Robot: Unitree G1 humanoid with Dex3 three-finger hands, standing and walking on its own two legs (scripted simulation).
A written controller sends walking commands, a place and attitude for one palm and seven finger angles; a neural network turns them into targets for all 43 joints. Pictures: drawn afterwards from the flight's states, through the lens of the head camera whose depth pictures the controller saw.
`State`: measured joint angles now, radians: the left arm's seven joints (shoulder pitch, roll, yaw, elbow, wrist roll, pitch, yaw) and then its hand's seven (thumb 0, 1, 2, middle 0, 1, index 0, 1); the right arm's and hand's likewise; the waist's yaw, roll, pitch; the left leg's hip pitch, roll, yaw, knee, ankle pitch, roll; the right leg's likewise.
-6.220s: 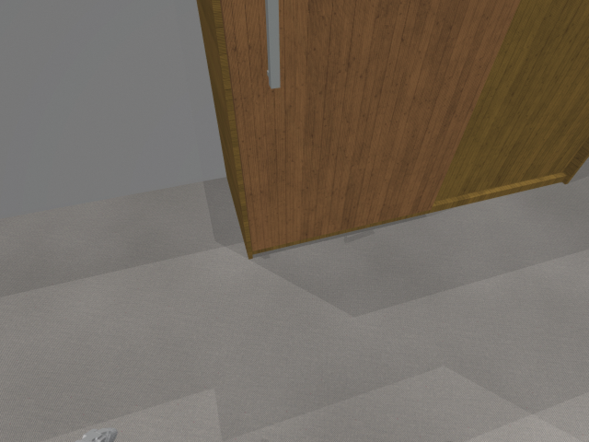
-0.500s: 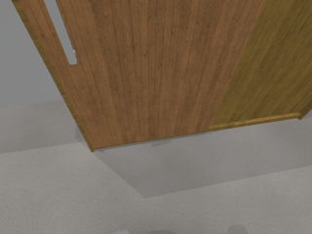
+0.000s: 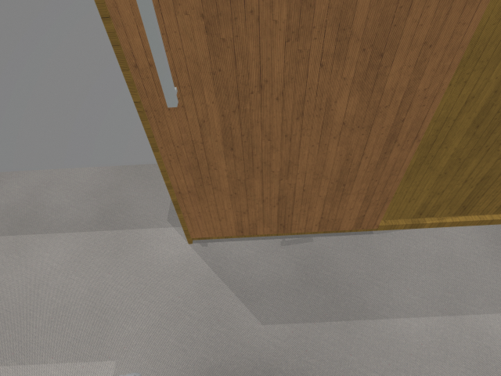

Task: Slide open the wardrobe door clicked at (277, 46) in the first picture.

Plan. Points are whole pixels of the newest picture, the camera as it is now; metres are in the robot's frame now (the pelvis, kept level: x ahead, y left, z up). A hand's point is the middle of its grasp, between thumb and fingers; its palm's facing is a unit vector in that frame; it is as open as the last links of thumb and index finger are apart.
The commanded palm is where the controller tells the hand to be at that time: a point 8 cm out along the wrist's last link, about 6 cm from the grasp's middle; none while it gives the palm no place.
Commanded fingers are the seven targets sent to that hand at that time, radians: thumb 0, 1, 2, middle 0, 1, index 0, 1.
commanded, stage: take the last steps up to it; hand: left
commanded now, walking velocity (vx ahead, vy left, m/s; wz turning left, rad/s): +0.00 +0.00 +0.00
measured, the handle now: (157, 37) +0.75 +0.25 +0.19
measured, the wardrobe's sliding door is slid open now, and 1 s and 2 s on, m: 0.00 0.00 0.00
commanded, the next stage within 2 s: come to a stop and stand still in 0.98 s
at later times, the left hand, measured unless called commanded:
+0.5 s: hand out of the picture -0.07 +0.23 -0.17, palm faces +0.17 -0.97 -0.17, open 7.4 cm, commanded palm none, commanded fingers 0.00 0.90 0.90 -0.20 -0.30 -0.20 -0.30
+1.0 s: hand (171, 295) +0.30 +0.20 -0.16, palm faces +0.07 -0.98 -0.18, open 7.4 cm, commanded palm none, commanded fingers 0.00 0.90 0.90 -0.20 -0.30 -0.20 -0.30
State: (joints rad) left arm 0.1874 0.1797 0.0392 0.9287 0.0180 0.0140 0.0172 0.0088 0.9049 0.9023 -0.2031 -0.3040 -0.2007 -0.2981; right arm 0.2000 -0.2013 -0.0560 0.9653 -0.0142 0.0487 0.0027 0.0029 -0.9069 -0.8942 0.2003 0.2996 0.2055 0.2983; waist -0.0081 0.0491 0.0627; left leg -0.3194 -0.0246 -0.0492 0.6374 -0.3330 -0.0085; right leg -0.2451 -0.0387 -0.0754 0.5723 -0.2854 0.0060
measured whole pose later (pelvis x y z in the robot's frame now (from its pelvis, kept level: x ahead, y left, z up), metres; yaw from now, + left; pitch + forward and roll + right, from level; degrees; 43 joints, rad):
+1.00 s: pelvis +0.20 +0.02 -0.01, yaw +4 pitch -1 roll +0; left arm 0.10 0.14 0.05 1.00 0.02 -0.07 0.00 0.00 0.91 0.90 -0.20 -0.30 -0.20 -0.30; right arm 0.39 -0.14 -0.05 1.15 -0.02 -0.01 -0.02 0.01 -0.91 -0.89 0.20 0.30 0.20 0.30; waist -0.03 0.03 0.10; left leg -0.33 0.09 0.05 1.21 -0.45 0.00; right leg -0.35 -0.04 -0.17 0.61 -0.24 -0.05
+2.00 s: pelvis +0.22 +0.02 +0.01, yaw +3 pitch -1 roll +0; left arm 0.23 0.18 0.04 1.08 0.02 0.03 0.02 0.01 0.91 0.90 -0.21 -0.30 -0.20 -0.30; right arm 0.27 -0.17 -0.03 1.09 -0.02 0.01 -0.02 0.00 -0.91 -0.90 0.19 0.30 0.20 0.30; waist 0.03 -0.01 0.04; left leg -0.15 0.03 0.04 0.46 -0.30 -0.02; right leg -0.26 -0.07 -0.07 0.50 -0.22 0.02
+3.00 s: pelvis +0.23 +0.01 +0.01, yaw +2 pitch -2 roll +1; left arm 0.24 0.16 0.00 1.10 0.01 -0.02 0.02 0.01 0.91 0.90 -0.20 -0.30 -0.20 -0.30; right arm 0.30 -0.18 0.01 1.09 -0.02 -0.02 -0.02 0.00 -0.91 -0.89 0.20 0.30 0.20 0.30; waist 0.00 0.04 0.04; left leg -0.11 0.04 0.05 0.44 -0.29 -0.04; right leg -0.24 -0.05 -0.06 0.51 -0.23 0.00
